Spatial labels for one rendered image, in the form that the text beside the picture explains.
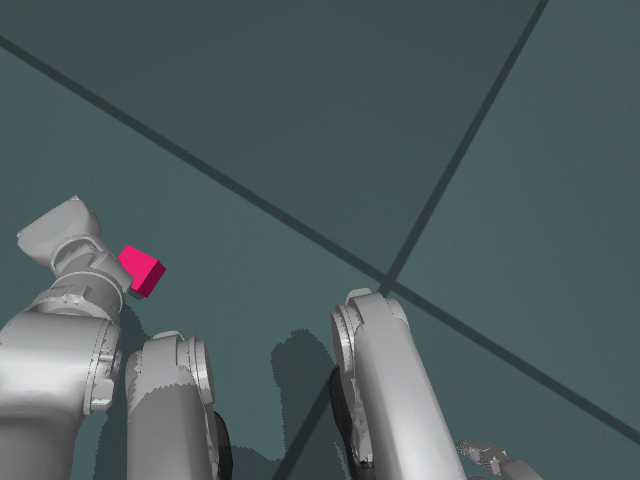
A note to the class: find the cube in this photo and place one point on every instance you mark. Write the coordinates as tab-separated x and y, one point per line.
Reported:
145	270

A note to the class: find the right robot hand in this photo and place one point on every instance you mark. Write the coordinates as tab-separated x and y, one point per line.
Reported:
494	460

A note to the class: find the left robot hand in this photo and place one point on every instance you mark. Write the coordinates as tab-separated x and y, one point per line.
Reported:
72	217

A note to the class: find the right robot foot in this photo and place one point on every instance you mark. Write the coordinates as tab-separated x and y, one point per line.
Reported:
359	470

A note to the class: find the left robot arm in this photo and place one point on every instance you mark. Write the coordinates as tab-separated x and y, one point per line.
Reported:
60	360

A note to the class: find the left robot foot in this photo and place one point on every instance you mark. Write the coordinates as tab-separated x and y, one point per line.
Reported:
225	465

